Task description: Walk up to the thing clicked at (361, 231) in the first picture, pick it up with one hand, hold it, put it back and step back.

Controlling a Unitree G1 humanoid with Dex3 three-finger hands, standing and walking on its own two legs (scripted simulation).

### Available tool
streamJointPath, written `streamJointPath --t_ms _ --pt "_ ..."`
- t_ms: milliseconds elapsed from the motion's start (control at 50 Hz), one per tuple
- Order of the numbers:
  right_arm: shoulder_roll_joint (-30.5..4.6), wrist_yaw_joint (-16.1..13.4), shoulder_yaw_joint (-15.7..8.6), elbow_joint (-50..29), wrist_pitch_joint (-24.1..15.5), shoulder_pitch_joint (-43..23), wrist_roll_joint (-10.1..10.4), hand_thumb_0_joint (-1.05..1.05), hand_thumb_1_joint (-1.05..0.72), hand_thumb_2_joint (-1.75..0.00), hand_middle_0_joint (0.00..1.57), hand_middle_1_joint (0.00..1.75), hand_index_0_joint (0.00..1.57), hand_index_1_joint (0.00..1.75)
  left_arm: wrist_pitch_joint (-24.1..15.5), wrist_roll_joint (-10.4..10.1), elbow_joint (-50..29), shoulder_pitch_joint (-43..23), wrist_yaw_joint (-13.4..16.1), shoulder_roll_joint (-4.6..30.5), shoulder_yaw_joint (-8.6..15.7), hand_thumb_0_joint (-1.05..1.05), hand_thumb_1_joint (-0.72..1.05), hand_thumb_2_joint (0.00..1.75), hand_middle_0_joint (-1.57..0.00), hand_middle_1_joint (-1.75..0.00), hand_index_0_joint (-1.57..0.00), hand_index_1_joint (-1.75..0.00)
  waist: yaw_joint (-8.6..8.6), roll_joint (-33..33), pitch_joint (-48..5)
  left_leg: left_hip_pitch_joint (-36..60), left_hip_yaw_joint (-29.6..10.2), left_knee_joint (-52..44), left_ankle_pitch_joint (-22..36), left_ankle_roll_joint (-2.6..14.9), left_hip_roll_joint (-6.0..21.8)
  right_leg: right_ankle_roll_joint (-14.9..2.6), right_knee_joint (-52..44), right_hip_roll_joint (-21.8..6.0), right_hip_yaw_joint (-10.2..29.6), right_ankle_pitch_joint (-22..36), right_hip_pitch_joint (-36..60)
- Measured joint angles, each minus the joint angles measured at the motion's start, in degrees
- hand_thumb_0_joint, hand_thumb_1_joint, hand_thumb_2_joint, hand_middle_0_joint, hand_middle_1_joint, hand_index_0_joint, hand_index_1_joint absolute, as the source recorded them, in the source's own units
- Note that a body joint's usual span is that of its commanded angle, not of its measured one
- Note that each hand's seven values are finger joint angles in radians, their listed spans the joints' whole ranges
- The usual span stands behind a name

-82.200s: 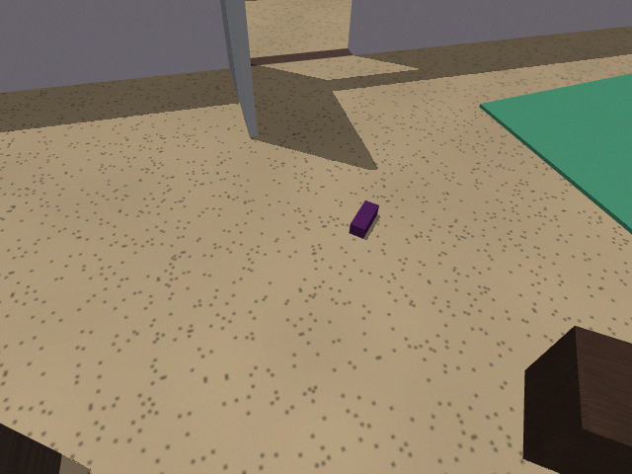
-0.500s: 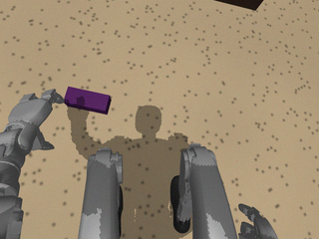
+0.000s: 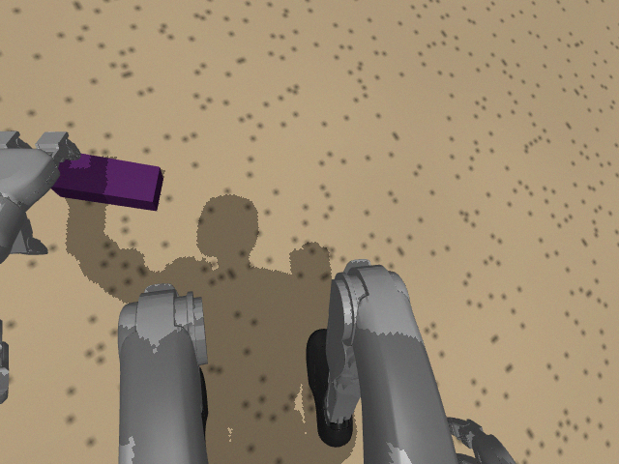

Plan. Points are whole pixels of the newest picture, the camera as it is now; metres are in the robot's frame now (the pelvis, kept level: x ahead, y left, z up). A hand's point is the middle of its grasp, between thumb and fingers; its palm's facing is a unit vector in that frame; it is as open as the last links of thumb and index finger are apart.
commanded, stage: rise first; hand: left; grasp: from above
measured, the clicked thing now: (110, 181) +0.53 +0.26 -0.33
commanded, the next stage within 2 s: approach in 0.94 s
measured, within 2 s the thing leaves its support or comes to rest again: neither
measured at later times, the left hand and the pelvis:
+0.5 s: hand (46, 194) +0.46 +0.30 -0.19, palm faces -0.49 -0.02 -0.87, open 14.0 cm; pelvis +0.00 +0.00 -0.02, yaw -2 degrees
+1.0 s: hand (54, 189) +0.47 +0.29 -0.20, palm faces -0.48 +0.02 -0.88, open 14.0 cm; pelvis +0.01 +0.00 -0.03, yaw -2 degrees
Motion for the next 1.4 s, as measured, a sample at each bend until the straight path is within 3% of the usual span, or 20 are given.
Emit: streamJointPath --t_ms 280,820,1120,1280,1400 --pt "0.05 0.33 2.09 -0.44 1.11 -0.73 -1.70 0.00 -0.89 -0.90 0.21 0.30 0.20 0.30 -2.24 4.77 3.33 -3.16 2.96 3.69 0.36 0.00 -0.46 0.97 -0.07 -0.96 -0.09 -0.93 -1.53 -0.44 1.83 -2.60 -0.97 3.50 -0.59 -0.11 0.14 0.29 2.81 0.52 -0.60 -0.04 -2.48" --pt "0.09 0.57 4.03 -1.40 1.21 -1.02 -2.56 0.00 -0.90 -0.91 0.21 0.30 0.20 0.30 -2.96 9.08 4.71 -5.41 6.27 6.41 -0.98 0.00 -0.46 0.96 -0.07 -0.97 -0.10 -0.94 -3.27 -1.63 3.00 -4.52 -1.55 6.13 -1.39 0.20 0.16 0.50 4.68 0.91 -0.96 -0.48 -4.02" --pt "0.13 0.58 5.12 -1.56 0.70 -0.74 -3.07 0.00 -0.90 -0.90 0.21 0.30 0.20 0.30 -2.57 9.79 7.40 -7.21 7.71 7.48 -1.25 0.00 -0.46 0.96 -0.07 -0.98 -0.10 -0.95 -4.37 -1.84 3.48 -5.05 -1.90 6.89 -1.51 -0.02 0.10 0.64 5.35 1.03 -1.15 -0.45 -4.62" --pt "0.15 0.23 6.10 -0.79 -0.83 -0.59 -3.59 0.00 -0.90 -0.90 0.21 0.30 0.21 0.30 0.24 9.82 11.86 -12.94 9.46 7.16 -4.73 0.00 -0.42 0.93 -0.07 -1.01 -0.12 -0.95 -5.76 -2.62 3.75 -6.00 -1.91 7.09 -1.17 -0.17 0.04 0.44 5.63 1.05 -1.14 -0.13 -5.65" --pt "0.12 -0.34 7.28 -0.82 -1.50 -0.48 -3.88 0.00 -0.90 -0.89 0.21 0.30 0.21 0.30 3.73 10.24 14.18 -17.99 10.01 5.94 -6.73 0.00 -0.42 0.92 -0.07 -1.03 -0.13 -0.96 -8.32 -2.57 4.03 -6.68 -2.28 7.18 -1.40 -0.25 0.12 0.35 5.45 1.19 -1.47 -0.13 -6.28"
